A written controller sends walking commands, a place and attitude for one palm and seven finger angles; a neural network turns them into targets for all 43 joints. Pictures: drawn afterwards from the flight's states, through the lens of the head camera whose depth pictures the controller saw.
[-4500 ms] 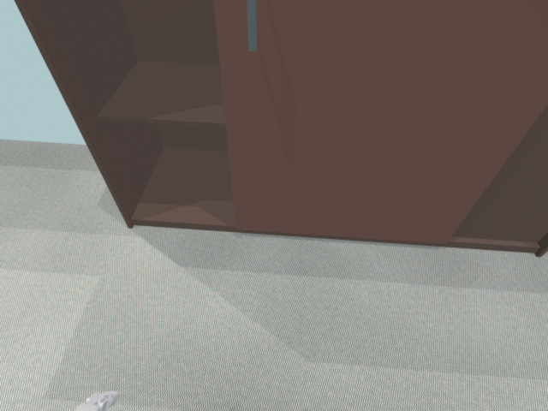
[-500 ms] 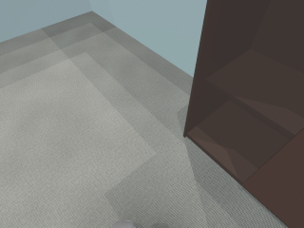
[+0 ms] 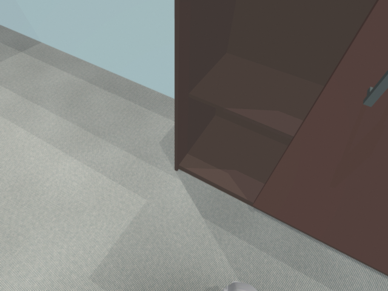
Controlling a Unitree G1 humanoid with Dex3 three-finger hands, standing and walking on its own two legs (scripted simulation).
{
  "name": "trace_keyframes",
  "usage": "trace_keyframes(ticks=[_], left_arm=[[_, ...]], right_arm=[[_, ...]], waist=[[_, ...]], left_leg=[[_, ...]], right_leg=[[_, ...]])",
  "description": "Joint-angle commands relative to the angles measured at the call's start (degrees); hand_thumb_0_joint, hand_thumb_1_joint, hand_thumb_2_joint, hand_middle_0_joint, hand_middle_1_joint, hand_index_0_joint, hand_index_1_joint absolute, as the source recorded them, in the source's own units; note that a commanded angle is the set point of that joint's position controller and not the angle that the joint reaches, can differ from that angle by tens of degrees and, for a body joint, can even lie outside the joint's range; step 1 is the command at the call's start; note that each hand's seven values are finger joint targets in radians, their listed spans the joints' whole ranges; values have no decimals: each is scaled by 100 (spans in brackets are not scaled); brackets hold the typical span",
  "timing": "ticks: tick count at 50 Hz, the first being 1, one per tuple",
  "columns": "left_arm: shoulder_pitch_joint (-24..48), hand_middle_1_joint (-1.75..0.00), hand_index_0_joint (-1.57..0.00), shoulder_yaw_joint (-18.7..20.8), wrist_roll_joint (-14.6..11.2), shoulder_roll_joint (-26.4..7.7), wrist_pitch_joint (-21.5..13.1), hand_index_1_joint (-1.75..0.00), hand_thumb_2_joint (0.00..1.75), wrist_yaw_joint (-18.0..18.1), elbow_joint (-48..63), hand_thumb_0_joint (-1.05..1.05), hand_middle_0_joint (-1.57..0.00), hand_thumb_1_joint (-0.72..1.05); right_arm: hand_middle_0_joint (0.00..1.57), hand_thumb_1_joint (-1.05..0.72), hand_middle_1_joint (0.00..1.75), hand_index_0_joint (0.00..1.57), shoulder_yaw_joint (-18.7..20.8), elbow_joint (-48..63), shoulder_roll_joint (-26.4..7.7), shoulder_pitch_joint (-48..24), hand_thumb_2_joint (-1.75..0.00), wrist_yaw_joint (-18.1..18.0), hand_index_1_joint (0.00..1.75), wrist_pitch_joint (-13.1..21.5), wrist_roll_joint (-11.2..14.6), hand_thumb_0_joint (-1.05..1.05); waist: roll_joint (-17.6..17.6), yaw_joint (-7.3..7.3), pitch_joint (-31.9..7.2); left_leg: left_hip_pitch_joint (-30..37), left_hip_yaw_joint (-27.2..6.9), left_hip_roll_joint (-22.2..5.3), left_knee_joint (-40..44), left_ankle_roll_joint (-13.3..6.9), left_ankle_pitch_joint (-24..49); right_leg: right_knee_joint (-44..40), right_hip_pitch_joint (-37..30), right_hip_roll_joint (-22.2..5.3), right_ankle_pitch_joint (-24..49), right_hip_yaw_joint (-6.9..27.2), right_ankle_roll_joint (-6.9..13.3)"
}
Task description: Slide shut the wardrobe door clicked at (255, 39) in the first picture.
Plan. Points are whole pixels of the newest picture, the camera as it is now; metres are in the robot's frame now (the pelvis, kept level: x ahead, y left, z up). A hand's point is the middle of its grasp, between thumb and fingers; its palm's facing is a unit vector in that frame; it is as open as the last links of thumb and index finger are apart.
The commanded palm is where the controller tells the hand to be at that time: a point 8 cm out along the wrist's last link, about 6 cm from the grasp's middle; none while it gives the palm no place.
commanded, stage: turn to face it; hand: right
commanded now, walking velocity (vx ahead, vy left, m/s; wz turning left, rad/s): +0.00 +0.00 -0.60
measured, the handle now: out of the picture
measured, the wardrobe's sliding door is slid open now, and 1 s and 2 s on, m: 0.49 0.49 0.49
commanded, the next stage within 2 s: take the last steps up to it in 0.72 s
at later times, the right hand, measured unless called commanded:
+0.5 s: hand out of the picture +0.07 -0.28 -0.16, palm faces +0.28 +0.93 -0.25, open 7.4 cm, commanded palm none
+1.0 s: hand out of the picture -0.03 -0.20 -0.16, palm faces +0.47 +0.85 -0.22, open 7.4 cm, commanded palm none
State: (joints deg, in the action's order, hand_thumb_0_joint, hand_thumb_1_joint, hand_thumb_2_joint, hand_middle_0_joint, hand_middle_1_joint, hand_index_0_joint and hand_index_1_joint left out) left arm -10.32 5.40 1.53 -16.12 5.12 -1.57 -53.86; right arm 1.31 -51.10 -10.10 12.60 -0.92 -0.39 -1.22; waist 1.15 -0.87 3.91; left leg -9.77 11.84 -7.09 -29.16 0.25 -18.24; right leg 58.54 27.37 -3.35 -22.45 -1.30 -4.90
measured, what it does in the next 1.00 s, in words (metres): steps on the spot, turning right: right foot, then left foot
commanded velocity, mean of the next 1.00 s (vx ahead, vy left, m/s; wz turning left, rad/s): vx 0.06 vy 0.00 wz -0.33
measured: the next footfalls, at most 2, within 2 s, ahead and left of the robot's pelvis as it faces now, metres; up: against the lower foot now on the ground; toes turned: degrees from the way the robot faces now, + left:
right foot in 0.14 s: +0.03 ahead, -0.15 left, +0.00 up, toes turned -12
left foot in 0.64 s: +0.11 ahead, +0.07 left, +0.00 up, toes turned -16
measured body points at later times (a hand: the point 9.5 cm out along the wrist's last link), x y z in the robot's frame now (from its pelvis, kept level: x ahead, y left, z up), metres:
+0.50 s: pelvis +0.02 -0.05 +0.00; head +0.05 -0.07 +0.45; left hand +0.15 +0.17 -0.14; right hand +0.05 -0.33 -0.14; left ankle +0.06 +0.10 -0.68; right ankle -0.01 -0.14 -0.74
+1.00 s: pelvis +0.02 -0.02 +0.00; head +0.04 -0.02 +0.45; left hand +0.17 +0.19 -0.15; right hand -0.06 -0.25 -0.14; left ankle +0.07 +0.08 -0.74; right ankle -0.06 -0.14 -0.69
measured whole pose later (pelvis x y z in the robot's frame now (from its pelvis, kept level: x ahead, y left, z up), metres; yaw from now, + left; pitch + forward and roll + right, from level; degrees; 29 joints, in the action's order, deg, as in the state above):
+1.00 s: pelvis +0.02 -0.02 +0.00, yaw -26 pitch -1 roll +0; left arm -14.2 3.8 1.7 -13.3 3.6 -1.2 -58.2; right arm 1.6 -55.5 -9.6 16.9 -0.6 0.9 -1.6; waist 0.9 0.9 1.9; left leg -10.1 9.6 -3.9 -25.0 -0.8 -13.8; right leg 49.2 20.0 -2.9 -23.6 -0.7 -2.1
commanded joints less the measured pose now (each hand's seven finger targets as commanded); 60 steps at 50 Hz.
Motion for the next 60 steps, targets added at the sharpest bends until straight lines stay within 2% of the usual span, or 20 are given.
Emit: trace_keyframes(ticks=[1, 5, 6, 7, 8, 9, 10, 14, 25, 30, 31, 33, 34, 39, 49, 53, 54, 56, 57, 60], left_arm=[[598, -30, -20, -58, -64, -152, -204, -30, 90, -34, 663, 0, -20, 90], [74, -30, -20, -36, -57, -363, -327, -30, 90, -6, 633, 0, -20, 90], [-394, -30, -20, 59, -34, -724, -386, -30, 90, 5, 529, 0, -20, 90], [-789, -30, -20, 241, -20, -1470, -451, -30, 90, 55, 503, 0, -20, 90], [-1090, -30, -20, 269, -111, -1656, -402, -30, 90, 88, 349, 0, -20, 90], [-941, -30, -20, 217, -86, -1477, -396, -30, 90, 127, 357, 0, -20, 90], [-749, -30, -20, 164, -66, -1287, -432, -30, 90, 191, 406, 0, -20, 90], [-65, -30, -20, -3, -61, -846, -491, -30, 90, 238, 576, 0, -20, 90], [-372, -30, -20, 18, -1, -746, -422, -30, 90, 224, 449, 0, -20, 90], [-179, -30, -20, 22, -30, -647, -405, -30, 90, 218, 430, 0, -20, 90], [-247, -30, -20, 4, -72, -501, -421, -30, 90, 201, 415, 0, -20, 90], [-367, -30, -20, -53, -106, -64, -410, -30, 90, 195, 575, 0, -20, 90], [-370, -30, -20, 25, -67, -238, -336, -30, 90, 200, 519, 0, -20, 90], [-538, -30, -20, 4, -27, -130, -195, -30, 90, 94, 88, 0, -20, 90], [87, -30, -20, -153, -8, 121, -399, -30, 90, 11, 101, 0, -20, 90], [-709, -30, -20, -226, -16, 246, -556, -30, 90, 75, -238, 0, -20, 90], [-1059, -30, -20, -214, -33, 116, -617, -30, 90, 122, -403, 0, -20, 90], [-1790, -30, -20, -23, 22, -771, -647, -30, 90, 216, -519, 0, -20, 90], [-1786, -30, -20, -27, 24, -831, -625, -30, 90, 248, -507, 0, -20, 90], [-1165, -30, -20, -247, -28, -159, -759, -30, 90, 320, -470, 0, -20, 90]], right_arm=[[20, -90, 30, 20, 425, 235, -1456, 368, -90, -79, 30, 35, -53, 0], [20, -90, 30, 20, 493, 208, -1546, 315, -90, -50, 30, -16, -6, 0], [20, -90, 30, 20, 477, 265, -1441, 343, -90, -28, 30, -31, 44, 0], [20, -90, 30, 20, 387, 522, -1028, 225, -90, 37, 30, -32, 94, 0], [20, -90, 30, 20, 328, 646, -991, -61, -90, -5, 30, -107, 43, 0], [20, -90, 30, 20, 350, 657, -1035, -129, -90, -8, 30, -137, 30, 0], [20, -90, 30, 20, 366, 558, -962, -191, -90, -29, 30, -143, 39, 0], [20, -90, 30, 20, 395, 273, -1013, 42, -90, 37, 30, -121, 41, 0], [20, -90, 30, 20, 310, 453, -849, -519, -90, -36, 30, -156, 71, 0], [20, -90, 30, 20, 287, 351, -800, 22, -90, -72, 30, -17, 101, 0], [20, -90, 30, 20, 312, 298, -913, 203, -90, -87, 30, 54, 87, 0], [20, -90, 30, 20, 436, 319, -1674, 432, -90, -124, 30, 120, -14, 0], [20, -90, 30, 20, 396, 374, -1609, 383, -90, -117, 30, 82, 13, 0], [20, -90, 30, 20, 284, 400, -945, -217, -90, -107, 30, 120, 41, 0], [20, -90, 30, 20, 335, -356, -1125, 848, -90, -18, 30, 237, -77, 0], [20, -90, 30, 20, 313, -592, -1056, 708, -90, 28, 30, 195, -14, 0], [20, -90, 30, 20, 266, -618, -912, 649, -90, 50, 30, 173, 33, 0], [20, -90, 30, 20, 131, -388, -337, 456, -90, 110, 30, 155, 37, 0], [20, -90, 30, 20, 168, -247, -502, 74, -90, 116, 30, 165, -25, 0], [20, -90, 30, 20, 206, -623, -555, 273, -90, 214, 30, 168, -51, 0]], waist=[[-1471, 343, -293], [-1243, 74, -822], [-410, -192, -1221], [1549, -435, -1394], [1430, -502, -1509], [954, -414, -1280], [1303, -384, -1261], [809, -7, -870], [612, -109, -459], [476, 184, -630], [118, 259, -736], [-1817, 301, -854], [-1176, 282, -797], [-976, -21, -197], [-1115, 442, -105], [-915, 60, -209], [-415, -104, -321], [1877, -448, -88], [1219, -493, 348], [669, -127, 574]], left_leg=[[479, -724, -1344, 629, -700, 2971], [497, -190, -1258, -538, -288, 3218], [-270, -58, -1077, -1621, 4, 2564], [-2275, -39, -168, -2989, 495, -1241], [-2584, -723, -45, -3591, 480, -2077], [-2622, -904, -177, -3846, 429, -1772], [-2633, -1054, -152, -3957, 448, -1469], [-2352, -1112, 37, -3879, 518, -488], [-1713, -1181, 305, -2227, 493, -584], [-194, -1077, 558, -114, 340, 340], [509, -1224, 332, 697, 323, 1031], [960, -3375, -1982, 1162, -718, 2551], [314, -3042, -1964, 1207, -1000, 2123], [-212, -1654, -883, 1305, -668, 1430], [231, -1851, -1131, 1890, -876, -679], [-598, -1323, -682, 1410, -605, -1132], [-1093, -1075, -467, 932, -414, -1198], [-2797, -176, 477, -1559, 17, -1421], [-3063, -686, 299, -2307, -67, -1303], [-2846, -1053, 46, -3081, -74, -236]], right_leg=[[-1077, -46, 113, -207, -433, 83], [-2933, -1272, 249, 741, -613, 276], [-3525, -2477, -78, 1879, -131, 453], [-3570, -3595, -1788, 4377, 2073, 1215], [-3469, -3468, -2201, 5664, 2262, 1718], [-3427, -3213, -2088, 5414, 1806, 1813], [-3453, -2988, -1710, 5145, 1733, 1689], [-3529, -2526, -943, 4920, 1078, 1330], [-3817, -1963, -907, 3385, 1887, 1589], [-3208, -1328, -624, 3323, 1920, 1303], [-2846, -944, -357, 2612, 1735, 1024], [-730, 351, 789, -1180, 463, 359], [142, 119, 593, -1193, 697, 396], [972, 172, 291, 122, 459, 256], [-1504, -304, 64, -276, -172, 361], [-3197, -1962, 288, 402, -556, 494], [-3648, -2691, 178, 502, -375, 505], [-4984, -3194, -1827, -1257, 2426, 1292], [-5220, -2734, -2109, -1347, 2677, 1599], [-5104, -2265, -1465, 167, 1510, 1386]])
